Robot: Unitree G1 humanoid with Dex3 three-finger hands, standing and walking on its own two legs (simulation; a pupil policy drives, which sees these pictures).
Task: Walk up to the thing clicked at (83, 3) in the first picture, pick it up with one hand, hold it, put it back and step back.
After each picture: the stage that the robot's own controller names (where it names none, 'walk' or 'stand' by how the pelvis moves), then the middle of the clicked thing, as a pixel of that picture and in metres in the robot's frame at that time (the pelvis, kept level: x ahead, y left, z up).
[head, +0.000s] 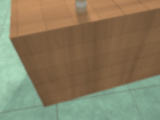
stand; (80, 0) +0.86 +0.05 +0.07
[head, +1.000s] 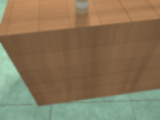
rise first; (81, 0) +0.77 +0.08 +0.09
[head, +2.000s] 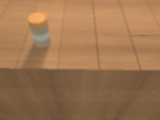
walk; (40, 30) +0.52 +0.21 +0.09
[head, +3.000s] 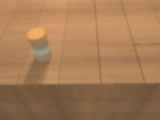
stand; (40, 45) +0.47 +0.20 +0.08
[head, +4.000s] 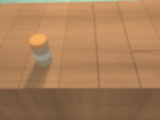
stand; (41, 50) +0.47 +0.20 +0.06
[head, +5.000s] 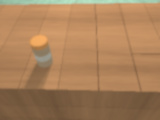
stand; (42, 51) +0.47 +0.20 +0.06
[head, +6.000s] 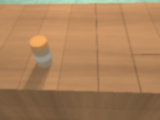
stand; (41, 52) +0.47 +0.20 +0.06
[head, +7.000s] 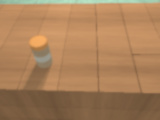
stand; (41, 52) +0.47 +0.20 +0.06
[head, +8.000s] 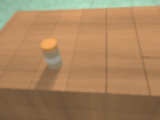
rise first; (52, 54) +0.47 +0.20 +0.07
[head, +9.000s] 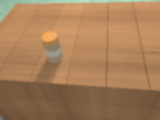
go down; (52, 47) +0.49 +0.19 +0.07
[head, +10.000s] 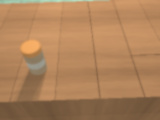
go down; (34, 58) +0.43 +0.19 +0.07
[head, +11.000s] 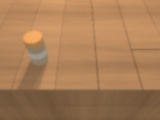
close in; (36, 48) +0.47 +0.19 +0.08
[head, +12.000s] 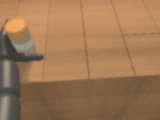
close; (21, 38) +0.48 +0.21 +0.11
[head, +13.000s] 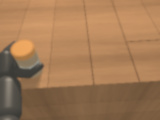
lift; (28, 59) +0.40 +0.19 +0.11
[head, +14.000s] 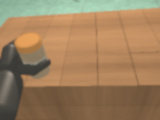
lift; (34, 56) +0.33 +0.17 +0.22
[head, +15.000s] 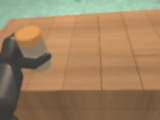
hold; (35, 50) +0.33 +0.16 +0.24
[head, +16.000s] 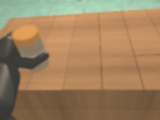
hold; (32, 49) +0.33 +0.17 +0.24
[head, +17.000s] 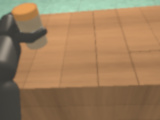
crouch; (31, 27) +0.40 +0.17 +0.26
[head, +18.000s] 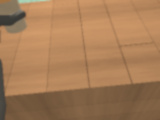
lower; (9, 11) +0.49 +0.20 +0.24
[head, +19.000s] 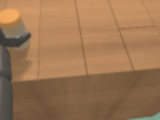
lower; (15, 30) +0.49 +0.20 +0.11
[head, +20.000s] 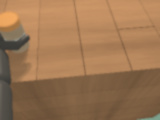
lower; (14, 33) +0.49 +0.20 +0.12
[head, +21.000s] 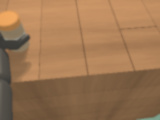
lower; (13, 32) +0.49 +0.20 +0.12
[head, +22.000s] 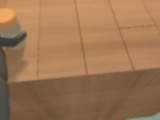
lower; (10, 30) +0.49 +0.21 +0.12
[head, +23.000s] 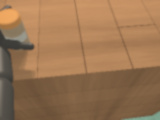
withdraw; (14, 31) +0.49 +0.20 +0.12
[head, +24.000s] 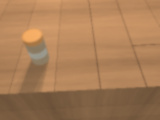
sink last; (36, 47) +0.46 +0.19 +0.10
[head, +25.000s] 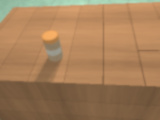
stand; (53, 46) +0.50 +0.19 +0.08
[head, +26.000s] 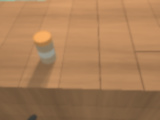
stand; (45, 47) +0.47 +0.19 +0.07
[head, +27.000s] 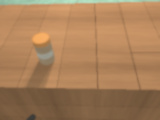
stand; (44, 49) +0.48 +0.20 +0.07
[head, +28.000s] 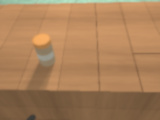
stand; (44, 50) +0.47 +0.20 +0.07
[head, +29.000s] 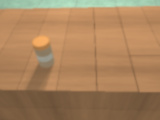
walk; (44, 52) +0.48 +0.20 +0.07
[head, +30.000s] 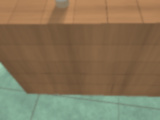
walk; out of the picture +0.75 +0.15 +0.09
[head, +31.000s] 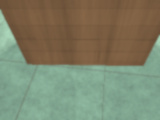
walk; out of the picture +1.13 +0.20 +0.09
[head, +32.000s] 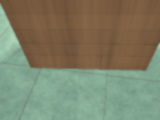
stand; out of the picture +1.14 +0.20 +0.08
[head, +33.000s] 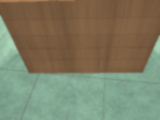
stand; out of the picture +1.13 +0.21 +0.06
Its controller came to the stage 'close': yes
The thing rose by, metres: 0.22
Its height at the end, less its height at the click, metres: +0.00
